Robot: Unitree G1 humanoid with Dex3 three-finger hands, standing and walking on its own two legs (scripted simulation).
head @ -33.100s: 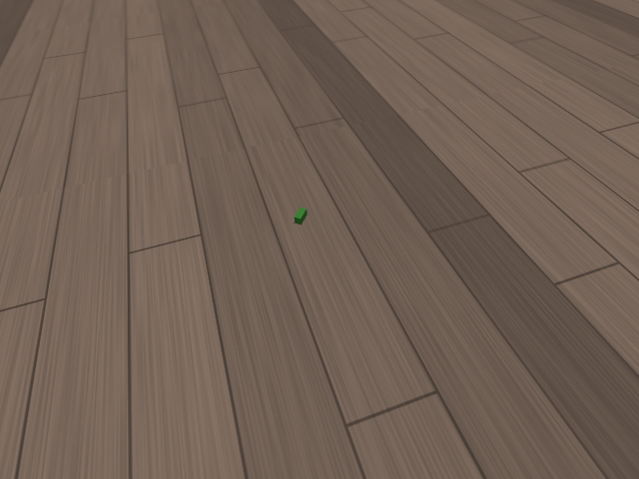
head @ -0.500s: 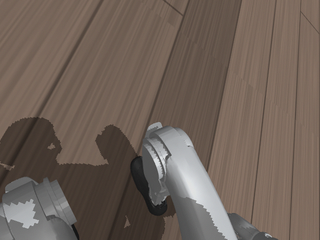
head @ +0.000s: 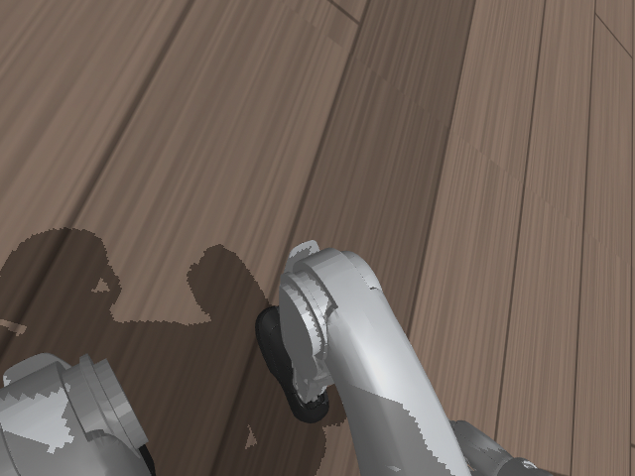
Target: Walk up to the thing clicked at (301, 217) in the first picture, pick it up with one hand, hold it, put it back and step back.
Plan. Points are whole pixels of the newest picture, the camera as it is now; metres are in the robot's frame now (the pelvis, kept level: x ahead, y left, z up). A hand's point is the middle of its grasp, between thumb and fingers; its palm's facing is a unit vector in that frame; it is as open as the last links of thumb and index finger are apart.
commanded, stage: open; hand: left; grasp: from above
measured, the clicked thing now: out of the picture +0.48 +0.33 -0.28
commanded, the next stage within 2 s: withdraw in 0.36 s
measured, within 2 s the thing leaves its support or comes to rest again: neither
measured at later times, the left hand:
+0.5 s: hand out of the picture +0.46 +0.34 -0.24, palm faces -0.44 -0.16 -0.89, open 11.9 cm
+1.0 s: hand out of the picture +0.46 +0.38 -0.08, palm faces -0.41 -0.09 -0.91, open 12.4 cm
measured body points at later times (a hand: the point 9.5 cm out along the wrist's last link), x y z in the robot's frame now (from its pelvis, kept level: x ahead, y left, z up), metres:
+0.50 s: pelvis +0.00 +0.00 +0.00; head +0.28 +0.13 +0.32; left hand +0.48 +0.34 -0.19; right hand +0.04 -0.25 -0.04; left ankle +0.06 +0.12 -0.27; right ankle +0.13 -0.14 -0.27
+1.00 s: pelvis +0.00 +0.00 +0.04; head +0.23 +0.10 +0.42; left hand +0.48 +0.38 -0.03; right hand +0.10 -0.26 -0.05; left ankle +0.06 +0.12 -0.27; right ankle +0.13 -0.14 -0.27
